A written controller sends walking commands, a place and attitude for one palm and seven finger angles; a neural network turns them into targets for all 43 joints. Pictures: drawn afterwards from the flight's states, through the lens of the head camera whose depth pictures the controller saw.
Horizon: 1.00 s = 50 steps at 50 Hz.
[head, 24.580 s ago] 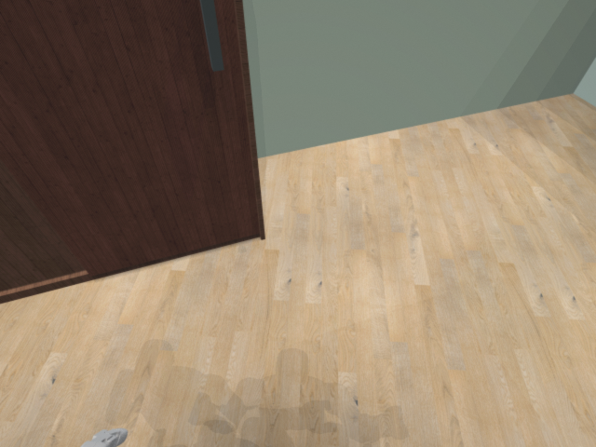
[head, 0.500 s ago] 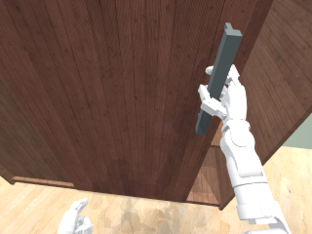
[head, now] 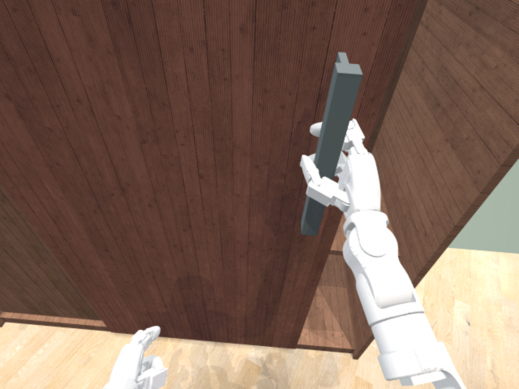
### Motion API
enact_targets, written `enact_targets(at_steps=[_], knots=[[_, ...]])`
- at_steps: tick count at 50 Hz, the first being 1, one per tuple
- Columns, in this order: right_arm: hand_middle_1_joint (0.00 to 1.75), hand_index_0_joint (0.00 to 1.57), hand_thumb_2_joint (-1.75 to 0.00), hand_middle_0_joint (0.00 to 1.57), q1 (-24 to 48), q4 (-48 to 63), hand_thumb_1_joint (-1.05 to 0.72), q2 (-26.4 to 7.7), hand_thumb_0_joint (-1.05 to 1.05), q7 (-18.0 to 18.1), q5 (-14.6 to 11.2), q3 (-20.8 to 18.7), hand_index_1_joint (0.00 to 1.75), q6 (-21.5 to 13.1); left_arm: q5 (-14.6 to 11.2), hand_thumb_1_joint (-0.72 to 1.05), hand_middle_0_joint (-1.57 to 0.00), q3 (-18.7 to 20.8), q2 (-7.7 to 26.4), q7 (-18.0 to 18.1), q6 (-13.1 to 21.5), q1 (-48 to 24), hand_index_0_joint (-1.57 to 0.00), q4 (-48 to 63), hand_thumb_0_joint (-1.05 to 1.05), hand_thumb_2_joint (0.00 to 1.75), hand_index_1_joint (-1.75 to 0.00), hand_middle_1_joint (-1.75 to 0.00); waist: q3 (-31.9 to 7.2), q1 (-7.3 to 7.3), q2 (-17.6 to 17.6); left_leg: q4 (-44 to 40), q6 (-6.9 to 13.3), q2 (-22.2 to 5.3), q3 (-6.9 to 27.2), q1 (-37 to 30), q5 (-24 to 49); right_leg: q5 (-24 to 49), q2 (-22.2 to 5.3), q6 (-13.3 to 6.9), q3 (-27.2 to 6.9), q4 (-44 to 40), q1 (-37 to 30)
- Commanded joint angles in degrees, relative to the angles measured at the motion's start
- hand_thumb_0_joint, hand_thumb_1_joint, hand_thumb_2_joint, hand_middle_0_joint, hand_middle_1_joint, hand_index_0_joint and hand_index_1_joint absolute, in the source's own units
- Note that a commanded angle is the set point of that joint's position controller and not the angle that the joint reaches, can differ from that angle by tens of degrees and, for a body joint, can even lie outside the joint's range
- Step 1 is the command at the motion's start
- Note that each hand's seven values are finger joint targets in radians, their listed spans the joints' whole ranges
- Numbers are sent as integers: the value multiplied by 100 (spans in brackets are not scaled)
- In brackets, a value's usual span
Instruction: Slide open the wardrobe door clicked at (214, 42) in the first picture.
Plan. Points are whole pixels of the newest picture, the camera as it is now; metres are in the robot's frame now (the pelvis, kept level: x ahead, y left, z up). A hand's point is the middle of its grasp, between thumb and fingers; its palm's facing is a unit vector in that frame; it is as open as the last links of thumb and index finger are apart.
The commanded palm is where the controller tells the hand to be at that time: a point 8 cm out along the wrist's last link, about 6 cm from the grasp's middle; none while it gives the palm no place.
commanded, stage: stop walking and hold the door there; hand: right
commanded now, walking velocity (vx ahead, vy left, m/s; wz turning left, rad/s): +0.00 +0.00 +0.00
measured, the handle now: (323, 156) +0.41 -0.07 +0.19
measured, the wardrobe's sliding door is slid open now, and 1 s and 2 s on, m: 0.22 0.22 0.22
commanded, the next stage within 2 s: loosen the grip on the handle in 0.04 s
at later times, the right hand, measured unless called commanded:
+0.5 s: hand (324, 181) +0.35 -0.07 +0.19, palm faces -0.02 +1.00 -0.06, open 13.0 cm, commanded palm +0.32 -0.11 +0.19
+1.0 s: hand (349, 189) +0.35 -0.11 +0.18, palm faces -0.02 +1.00 -0.09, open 14.7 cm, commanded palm +0.33 -0.16 +0.18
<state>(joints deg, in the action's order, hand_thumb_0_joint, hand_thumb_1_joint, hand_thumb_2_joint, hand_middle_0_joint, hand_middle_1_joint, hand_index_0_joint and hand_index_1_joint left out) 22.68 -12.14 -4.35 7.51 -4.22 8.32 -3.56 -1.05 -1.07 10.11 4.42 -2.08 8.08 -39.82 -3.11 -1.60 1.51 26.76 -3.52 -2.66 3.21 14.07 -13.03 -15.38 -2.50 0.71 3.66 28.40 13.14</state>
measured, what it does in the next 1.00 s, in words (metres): stands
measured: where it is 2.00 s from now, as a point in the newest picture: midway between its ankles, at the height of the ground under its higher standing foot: outside the picture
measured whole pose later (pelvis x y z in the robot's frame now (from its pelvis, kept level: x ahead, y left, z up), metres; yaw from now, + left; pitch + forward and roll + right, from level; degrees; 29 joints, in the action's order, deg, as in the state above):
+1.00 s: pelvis +0.00 +0.04 +0.00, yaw -1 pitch +0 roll -1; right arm 18.9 -15.6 -12.6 -7.0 -8.9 -7.3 -12.5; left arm -2.0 -0.3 13.5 0.8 10.2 13.5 -37.3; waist -1.8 0.2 1.1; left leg 32.3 -0.3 -1.4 0.0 16.6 -15.9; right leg -15.3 -4.2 3.1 2.2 29.1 13.8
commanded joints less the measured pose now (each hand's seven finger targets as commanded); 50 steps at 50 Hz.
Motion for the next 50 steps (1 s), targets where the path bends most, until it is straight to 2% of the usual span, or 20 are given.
enact_targets(at_steps=[1, 6, 7, 8, 9, 10, 11, 13, 16, 19, 23, 26, 27, 28, 31, 38, 40, 41, 47, 50], knots=[[140, 45, -90, 45, 2505, 1737, -90, 114, 0, -324, 161, 533, 140, -569, 28, 90, -20, 231, 637, 83, 287, -778, -20, 848, 0, 90, -30, -30, -1666, 220, -157, -162, 301, 17, -407, -233, 1760, 2051, -322, -95, 6, -260, -1037], [140, 45, -90, 45, 2373, 1670, -90, 114, 0, -332, 164, 539, 140, -574, 31, 90, -20, 235, 647, 86, 297, -784, -20, 848, 0, 90, -30, -30, -1629, 207, -255, -206, 303, -3, -420, -259, 1847, 2094, -290, -95, -4, -250, -1021], [140, 45, -90, 45, 6346, 1845, -90, -3999, 0, -156, 1053, -2818, 140, -785, 230, 90, -20, 662, 832, -62, 620, -381, -20, 914, 0, 90, -30, -30, 455, 44, -2455, -1017, 244, 97, 273, 500, 2377, 1459, -446, -421, -32, 57, -297], [140, 45, -84, 45, 4073, -1296, -78, -1324, 0, -478, 842, -1397, 140, -116, 51, 90, -20, 384, 614, -261, 1059, -257, -20, 870, 0, 90, -30, -30, -1452, 616, -2225, 595, 649, 482, -527, -610, 3424, 2894, 225, -299, -144, -784, -646], [140, 45, -78, 45, 2587, -288, -66, -272, 0, -779, 113, -1031, 140, 20, -197, 90, -20, 402, 692, -305, 1129, -49, -20, 886, 0, 90, -30, -30, -1829, 98, -1005, 713, 588, 370, -785, -400, 2828, 3606, 27, -61, -184, -489, -1046], [140, 45, -73, 45, 2667, 486, -54, -491, 0, -999, -375, -1356, 140, -31, -215, 90, -20, 327, 806, -303, 1085, -6, -20, 1027, 0, 90, -30, -30, -2520, -25, 843, 549, 543, 248, -614, -262, 2284, 4006, -24, 197, -111, -192, -2046], [140, 45, -67, 45, 2175, 449, -42, -928, 0, -991, -611, -1795, 140, 13, -188, 90, -20, 301, 797, -327, 1086, -99, -20, 1076, 0, 90, -30, -30, -2530, -214, 1678, 486, 608, 194, -576, -253, 1744, 3628, 43, 299, -10, -78, -2157], [140, 45, -55, 45, 2672, 872, -17, -510, 0, -933, -613, -1230, 140, -323, -122, 90, -20, 192, 737, -407, 1212, -268, -20, 1218, 0, 90, -30, -30, -1679, 47, 110, 155, 546, 236, -636, -397, 1287, 1755, 94, 112, 11, -210, -1015], [140, 45, -37, 45, 1986, 607, 19, -963, 0, -704, -280, -1464, 140, -739, -156, 90, -20, 275, 879, -470, 1285, -100, -20, 1246, 0, 90, -30, -30, -986, 58, -939, 40, 469, 320, -628, -134, 469, 668, 22, -45, -53, -395, -356], [137, 42, -20, 42, 2414, 756, 55, -1008, 0, -799, -232, -1207, 137, -1089, -173, 90, -20, 221, 875, -443, 1394, -256, -20, 1310, 0, 90, -30, -30, -624, 127, -619, -157, 436, 278, -411, 132, -489, -234, 110, -104, 96, -398, -152], [130, 37, -20, 37, 2592, 625, 55, -1188, 0, -913, -228, -1212, 130, -1265, -177, 90, -20, 227, 885, -358, 1562, -168, -20, 1229, 0, 90, -30, -30, -664, 139, -531, -315, 424, 243, -219, 94, -763, -360, 190, -161, 136, -313, -89], [125, 33, -20, 33, 2387, 796, 55, -1313, 0, -977, -279, -1359, 125, -1314, -168, 90, -20, 259, 931, -334, 1675, -127, -20, 1168, 0, 90, -30, -30, -959, 82, -435, -275, 407, 226, -218, -143, -321, 68, 204, -176, 135, -302, -197], [123, 32, -20, 32, 2584, 320, 55, -1880, 0, -965, -240, -1766, 123, -1287, -155, 90, -20, 263, 1031, -282, 1651, 26, -20, 996, 0, 90, -30, -30, -804, 160, -696, -302, 380, 228, -188, -78, -236, 99, 208, -189, 124, -258, -23], [122, 30, -20, 30, 2566, 336, 55, -1487, 0, -1042, -312, -1446, 122, -1265, -160, 90, -20, 248, 982, -287, 1647, 32, -20, 1027, 0, 90, -30, -30, -766, 181, -772, -352, 343, 206, -135, -103, -198, 101, 249, -209, 147, -243, 48], [117, 26, -20, 26, 2482, 431, 55, -1784, 0, -1147, -470, -1837, 117, -1265, -153, 90, -20, 304, 1052, -243, 1662, 50, -20, 954, 0, 90, -30, -30, -1074, 105, -603, -307, 348, 190, -137, -380, 262, 417, 277, -199, 126, -253, -68], [115, 25, -20, 25, 1966, 1130, 55, -1435, 0, -1239, -525, -1640, 115, -1329, -99, 90, -20, 368, 993, -320, 1765, 277, -20, 940, 0, 90, -30, -30, -1552, 60, -533, 61, 333, 239, -364, -650, 1915, 1445, 289, -184, 135, -119, -404], [115, 25, -20, 25, 1808, 1252, 55, -1305, 0, -1250, -480, -1489, 115, -1301, -101, 90, -20, 348, 974, -351, 1754, 243, -20, 975, 0, 90, -30, -30, -1454, 63, -469, 89, 327, 237, -397, -578, 1892, 1412, 309, -177, 144, -119, -364], [115, 25, -20, 25, 1725, 503, 55, -2025, 0, -1161, -425, -2185, 115, -1216, -91, 90, -20, 385, 1111, -297, 1654, 353, -20, 803, 0, 90, -30, -30, -1076, 152, -825, 4, 282, 251, -376, -383, 1676, 1203, 297, -192, 133, -82, -140], [115, 25, -20, 25, 1706, 1189, 55, -1773, 0, -1392, -528, -2012, 115, -1309, -88, 90, -20, 313, 991, -294, 1515, 111, -20, 1105, 0, 90, -30, -30, -1550, 6, -272, 191, 356, 245, -413, -623, 1813, 1388, 315, -178, 142, -58, -310], [115, 25, -20, 25, 1854, 1008, 55, -1792, 0, -1537, -602, -1972, 115, -1341, -103, 90, -20, 291, 1008, -248, 1510, 137, -20, 1048, 0, 90, -30, -30, -1216, 134, -388, 106, 340, 292, -438, -266, 1443, 1106, 288, -179, 108, -17, -270]])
